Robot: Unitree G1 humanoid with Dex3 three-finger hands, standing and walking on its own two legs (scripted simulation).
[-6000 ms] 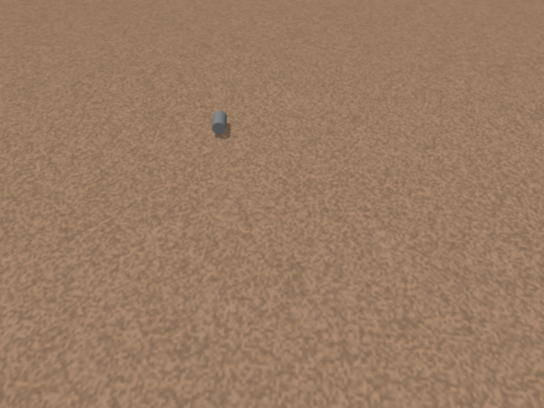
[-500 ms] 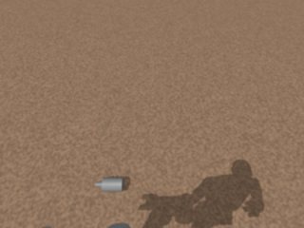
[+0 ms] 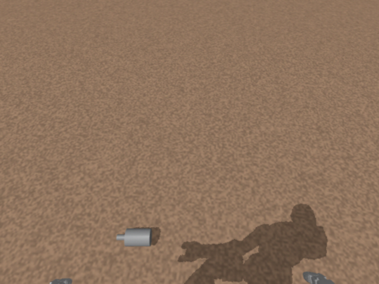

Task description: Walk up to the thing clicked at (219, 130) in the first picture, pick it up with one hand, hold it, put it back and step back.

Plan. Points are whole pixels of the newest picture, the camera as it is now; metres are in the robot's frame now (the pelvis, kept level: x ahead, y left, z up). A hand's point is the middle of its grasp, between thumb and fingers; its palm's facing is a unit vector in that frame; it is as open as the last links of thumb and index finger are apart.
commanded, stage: walk up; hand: left
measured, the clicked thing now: (133, 237) +0.43 +0.28 -0.74
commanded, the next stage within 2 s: none
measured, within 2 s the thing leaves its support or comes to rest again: neither
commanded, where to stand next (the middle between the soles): +0.05 +0.01 m, yaw +1 degrees
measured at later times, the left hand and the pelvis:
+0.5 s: hand out of the picture +0.09 +0.25 -0.16, palm faces -0.01 -0.94 -0.33, open 7.4 cm; pelvis +0.00 +0.00 +0.00, yaw +0 degrees
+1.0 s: hand out of the picture +0.01 +0.25 -0.16, palm faces +0.02 -0.91 -0.42, open 7.4 cm; pelvis -0.07 -0.02 -0.02, yaw +2 degrees
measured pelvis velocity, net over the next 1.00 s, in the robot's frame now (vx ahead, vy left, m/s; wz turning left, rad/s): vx -0.07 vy -0.02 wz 0.04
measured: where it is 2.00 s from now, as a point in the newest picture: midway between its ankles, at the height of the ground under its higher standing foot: outside the picture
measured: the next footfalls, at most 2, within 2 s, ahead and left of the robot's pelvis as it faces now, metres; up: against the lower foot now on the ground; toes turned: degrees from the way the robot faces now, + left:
left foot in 1.16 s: -0.07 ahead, +0.11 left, +0.00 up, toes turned +6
right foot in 1.44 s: +0.10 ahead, -0.12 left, +0.00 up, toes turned +4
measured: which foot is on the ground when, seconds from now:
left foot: down 0.00-0.88, up 0.90-1.00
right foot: down 0.00-1.00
